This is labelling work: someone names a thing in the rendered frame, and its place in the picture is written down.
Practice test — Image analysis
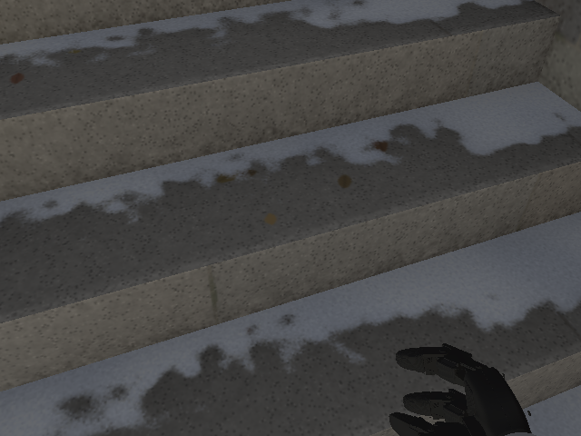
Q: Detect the robot right hand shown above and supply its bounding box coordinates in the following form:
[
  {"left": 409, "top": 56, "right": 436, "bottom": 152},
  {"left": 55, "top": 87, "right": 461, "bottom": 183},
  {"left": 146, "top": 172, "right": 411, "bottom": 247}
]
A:
[{"left": 389, "top": 343, "right": 532, "bottom": 436}]

